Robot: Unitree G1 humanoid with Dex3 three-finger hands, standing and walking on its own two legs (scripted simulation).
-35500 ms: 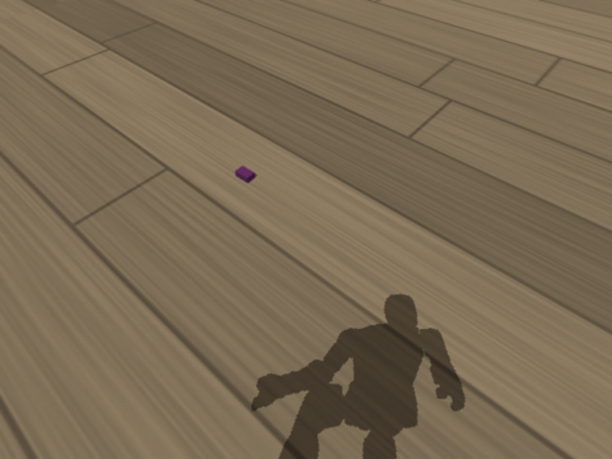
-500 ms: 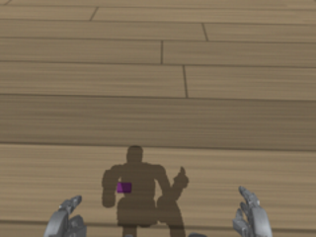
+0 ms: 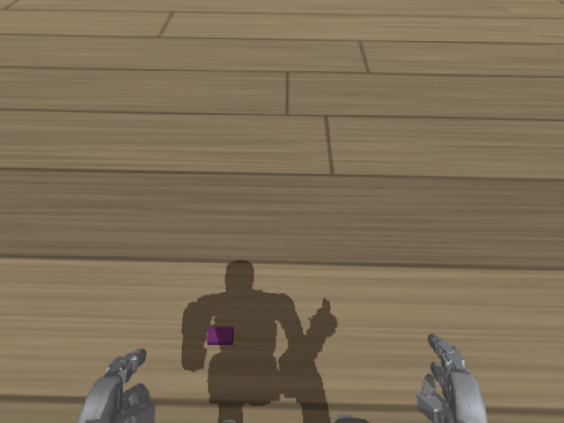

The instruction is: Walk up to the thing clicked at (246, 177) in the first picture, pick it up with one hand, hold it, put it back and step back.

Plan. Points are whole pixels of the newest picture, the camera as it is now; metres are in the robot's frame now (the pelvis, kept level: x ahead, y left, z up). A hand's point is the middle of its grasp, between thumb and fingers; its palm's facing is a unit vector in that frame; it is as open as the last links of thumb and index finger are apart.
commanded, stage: home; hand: left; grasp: from above
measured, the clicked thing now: (220, 335) +0.50 +0.19 -0.70
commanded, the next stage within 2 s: stand in 0.30 s
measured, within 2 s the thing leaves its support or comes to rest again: neither
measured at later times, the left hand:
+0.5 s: hand (140, 412) +0.17 +0.20 -0.07, palm faces +0.02 -0.95 -0.31, open 7.4 cm
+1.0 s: hand out of the picture +0.04 +0.24 -0.11, palm faces +0.05 -0.94 -0.33, open 7.4 cm
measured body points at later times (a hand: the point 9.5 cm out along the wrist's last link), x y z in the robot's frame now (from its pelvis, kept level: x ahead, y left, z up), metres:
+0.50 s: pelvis -0.01 +0.00 +0.01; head +0.02 +0.01 +0.46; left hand +0.16 +0.25 -0.05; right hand +0.15 -0.25 -0.09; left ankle +0.00 +0.13 -0.68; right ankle +0.01 -0.14 -0.68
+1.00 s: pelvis +0.00 +0.01 +0.06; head +0.01 +0.00 +0.51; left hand +0.04 +0.29 -0.08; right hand +0.08 -0.27 -0.08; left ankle +0.00 +0.13 -0.68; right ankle +0.01 -0.14 -0.68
